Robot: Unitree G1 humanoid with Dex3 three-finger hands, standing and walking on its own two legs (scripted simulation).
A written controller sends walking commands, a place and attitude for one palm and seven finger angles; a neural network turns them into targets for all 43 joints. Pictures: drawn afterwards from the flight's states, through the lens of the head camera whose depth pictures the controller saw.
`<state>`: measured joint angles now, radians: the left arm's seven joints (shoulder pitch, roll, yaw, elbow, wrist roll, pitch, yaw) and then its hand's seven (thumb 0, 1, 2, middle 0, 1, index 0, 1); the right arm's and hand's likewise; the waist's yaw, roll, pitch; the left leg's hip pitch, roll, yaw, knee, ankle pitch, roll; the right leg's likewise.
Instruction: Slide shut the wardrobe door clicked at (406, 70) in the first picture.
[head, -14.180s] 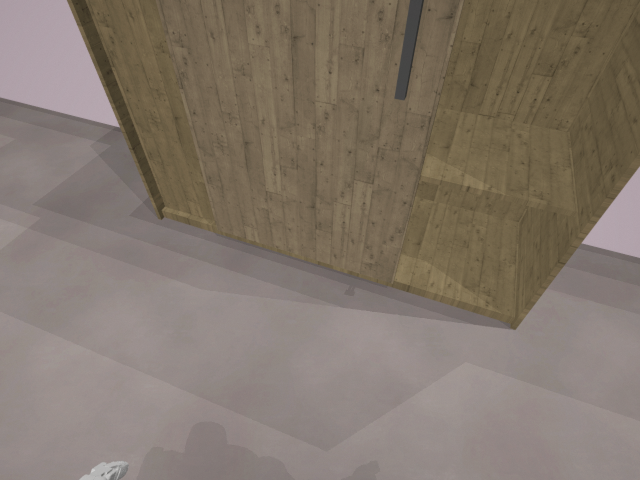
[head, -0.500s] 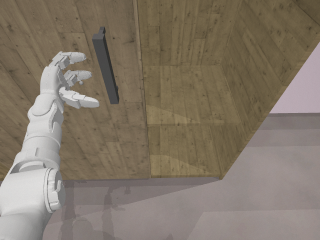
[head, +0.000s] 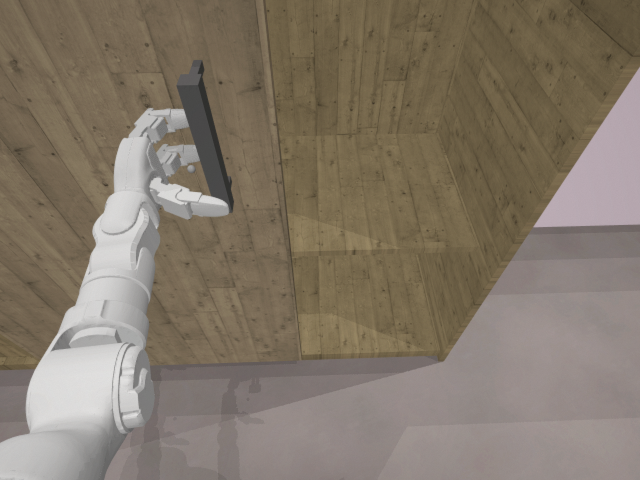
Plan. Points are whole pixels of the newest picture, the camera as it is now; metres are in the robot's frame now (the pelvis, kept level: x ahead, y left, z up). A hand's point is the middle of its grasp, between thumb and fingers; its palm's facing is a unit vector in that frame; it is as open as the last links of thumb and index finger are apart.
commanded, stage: feel for the door with the fingertips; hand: left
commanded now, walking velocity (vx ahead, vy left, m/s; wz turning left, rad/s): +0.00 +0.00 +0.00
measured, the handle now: (212, 143) +0.51 +0.13 +0.15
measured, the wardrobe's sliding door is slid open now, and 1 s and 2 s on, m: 0.44 0.44 0.44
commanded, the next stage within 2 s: slide the fingers in behind the handle in 0.28 s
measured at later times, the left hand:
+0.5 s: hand (190, 159) +0.47 +0.15 +0.15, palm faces +0.03 -1.00 -0.01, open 13.6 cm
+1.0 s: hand (198, 170) +0.46 +0.14 +0.15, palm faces +0.01 -1.00 +0.00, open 14.0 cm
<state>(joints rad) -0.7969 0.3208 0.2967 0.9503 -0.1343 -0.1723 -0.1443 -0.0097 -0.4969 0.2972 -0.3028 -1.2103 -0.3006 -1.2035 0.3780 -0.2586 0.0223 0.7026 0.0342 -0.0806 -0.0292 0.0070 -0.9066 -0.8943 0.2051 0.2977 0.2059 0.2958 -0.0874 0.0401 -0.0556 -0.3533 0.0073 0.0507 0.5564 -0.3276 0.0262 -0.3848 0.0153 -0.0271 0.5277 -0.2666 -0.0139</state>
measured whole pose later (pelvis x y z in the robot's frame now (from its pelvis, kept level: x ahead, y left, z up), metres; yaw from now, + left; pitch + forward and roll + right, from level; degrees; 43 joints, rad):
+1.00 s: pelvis -0.01 +0.00 +0.00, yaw +0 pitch +7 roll -1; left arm -0.83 0.31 0.27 0.99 -0.13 -0.19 -0.12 -0.01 -0.50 0.30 -0.30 -1.21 -0.30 -1.20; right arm 0.36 -0.26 0.02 0.70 0.04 -0.10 -0.03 0.01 -0.91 -0.89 0.20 0.30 0.21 0.30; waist -0.09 0.04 -0.05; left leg -0.38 0.01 0.05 0.58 -0.32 0.03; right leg -0.40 0.01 -0.03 0.54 -0.26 -0.02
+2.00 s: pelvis -0.01 -0.01 +0.00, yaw +0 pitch +7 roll +0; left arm -0.84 0.24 0.23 0.97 -0.12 -0.19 -0.02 -0.01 -0.50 0.30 -0.28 -1.20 -0.26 -1.20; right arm 0.37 -0.26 0.01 0.72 0.03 -0.10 -0.02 0.01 -0.91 -0.89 0.20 0.30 0.20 0.30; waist -0.09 0.05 -0.05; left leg -0.35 0.01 0.05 0.56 -0.32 0.01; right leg -0.39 0.02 -0.03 0.54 -0.27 -0.03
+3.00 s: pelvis +0.00 +0.00 +0.00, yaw +1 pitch +6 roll +0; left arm -0.82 0.21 0.18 0.92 -0.13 -0.16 0.02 0.01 0.71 0.81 -0.39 -1.38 -0.37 -1.37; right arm 0.36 -0.25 0.01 0.73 0.03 -0.10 -0.01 0.01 -0.91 -0.89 0.20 0.30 0.20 0.30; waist -0.07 0.05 -0.05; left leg -0.34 0.00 0.04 0.54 -0.32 0.02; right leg -0.37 0.01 -0.04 0.53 -0.27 -0.02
